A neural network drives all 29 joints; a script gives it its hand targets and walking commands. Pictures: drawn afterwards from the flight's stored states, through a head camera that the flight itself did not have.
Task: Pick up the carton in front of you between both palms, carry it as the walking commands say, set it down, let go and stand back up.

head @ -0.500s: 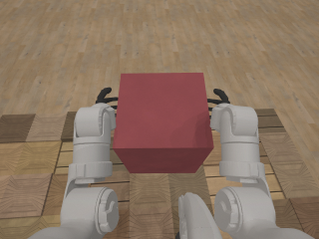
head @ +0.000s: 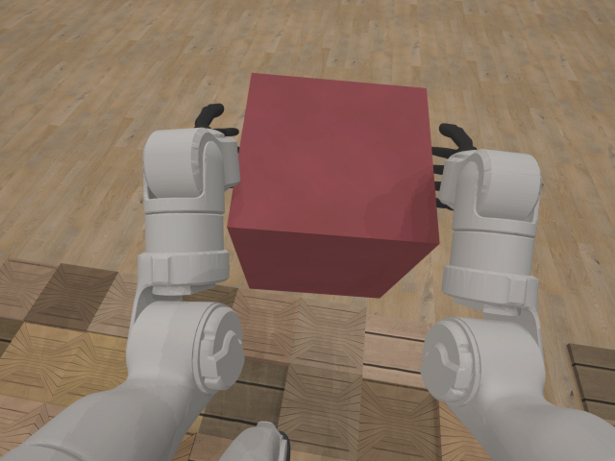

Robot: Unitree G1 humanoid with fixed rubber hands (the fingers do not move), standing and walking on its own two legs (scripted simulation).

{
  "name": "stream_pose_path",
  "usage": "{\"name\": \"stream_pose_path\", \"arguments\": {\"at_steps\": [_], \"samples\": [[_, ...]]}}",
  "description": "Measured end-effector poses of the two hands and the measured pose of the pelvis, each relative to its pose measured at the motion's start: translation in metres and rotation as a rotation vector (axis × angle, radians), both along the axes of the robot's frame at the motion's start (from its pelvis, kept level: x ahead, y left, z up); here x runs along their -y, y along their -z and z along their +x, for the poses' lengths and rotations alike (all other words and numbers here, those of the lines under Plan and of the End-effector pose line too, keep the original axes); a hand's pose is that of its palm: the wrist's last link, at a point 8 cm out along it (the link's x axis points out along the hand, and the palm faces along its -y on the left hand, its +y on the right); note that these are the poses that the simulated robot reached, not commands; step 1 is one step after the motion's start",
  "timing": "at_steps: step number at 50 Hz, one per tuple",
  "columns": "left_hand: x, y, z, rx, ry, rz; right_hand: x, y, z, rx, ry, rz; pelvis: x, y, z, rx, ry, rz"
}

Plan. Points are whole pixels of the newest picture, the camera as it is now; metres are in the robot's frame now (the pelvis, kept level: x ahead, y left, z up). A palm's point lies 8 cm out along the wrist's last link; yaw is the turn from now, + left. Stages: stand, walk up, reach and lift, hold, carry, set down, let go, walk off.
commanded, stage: carry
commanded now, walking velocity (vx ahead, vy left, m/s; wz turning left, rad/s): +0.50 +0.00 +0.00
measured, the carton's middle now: (325, 202) +0.43 +0.04 +0.08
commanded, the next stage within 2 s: none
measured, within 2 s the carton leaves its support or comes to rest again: neither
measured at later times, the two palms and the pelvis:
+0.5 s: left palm (290, 74) +0.68 +0.13 +0.12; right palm (458, 85) +0.67 -0.16 +0.13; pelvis +0.30 -0.01 -0.01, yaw -2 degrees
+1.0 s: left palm (316, 14) +0.94 +0.11 +0.12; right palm (448, 32) +0.93 -0.18 +0.11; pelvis +0.60 -0.02 +0.00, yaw -3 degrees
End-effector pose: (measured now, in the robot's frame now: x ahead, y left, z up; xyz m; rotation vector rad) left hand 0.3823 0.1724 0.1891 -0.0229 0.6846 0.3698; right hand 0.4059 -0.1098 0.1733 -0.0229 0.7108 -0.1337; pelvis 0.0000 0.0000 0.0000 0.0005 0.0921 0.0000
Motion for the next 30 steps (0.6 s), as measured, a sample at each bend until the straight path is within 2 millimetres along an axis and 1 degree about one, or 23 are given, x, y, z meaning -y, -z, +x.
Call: {"name": "stream_pose_path", "arguments": {"at_steps": [2,4,6,9,13,18,23,26,28,30], "samples": [[0.000,0.000,0.033,-0.011,0.050,0.005,0.001,-0.003,0.022,-0.007,0.022,-0.028,-0.010,0.007,0.034,0.011,0.010,-0.007],[0.003,0.005,0.064,-0.026,0.106,0.007,0.005,-0.002,0.041,-0.021,0.047,-0.064,-0.018,0.009,0.062,0.013,0.019,0.014],[0.009,0.014,0.090,-0.072,0.161,0.013,0.010,0.005,0.055,-0.066,0.079,-0.085,-0.025,0.004,0.083,0.015,0.027,0.004],[0.020,0.028,0.124,-0.143,0.221,0.009,0.021,0.016,0.072,-0.141,0.139,-0.086,-0.032,-0.007,0.111,0.009,0.039,-0.018],[0.034,0.042,0.168,-0.171,0.269,-0.019,0.033,0.021,0.103,-0.172,0.216,-0.083,-0.034,-0.016,0.147,-0.003,0.043,-0.033],[0.041,0.056,0.221,-0.154,0.258,-0.056,0.040,0.024,0.160,-0.155,0.246,-0.078,-0.025,-0.016,0.200,-0.009,0.040,-0.024],[0.044,0.064,0.278,-0.114,0.210,-0.050,0.045,0.033,0.232,-0.115,0.195,-0.078,-0.005,-0.004,0.267,-0.003,0.037,0.007],[0.047,0.068,0.313,-0.091,0.169,-0.013,0.048,0.044,0.282,-0.088,0.127,-0.069,0.010,0.008,0.309,0.006,0.032,0.011],[0.047,0.072,0.330,-0.106,0.133,0.012,0.049,0.055,0.309,-0.103,0.077,-0.062,0.016,0.008,0.330,0.003,0.028,0.007],[0.048,0.077,0.343,-0.137,0.095,0.018,0.049,0.065,0.331,-0.131,0.043,-0.049,0.023,0.003,0.349,0.001,0.017,0.011]]}}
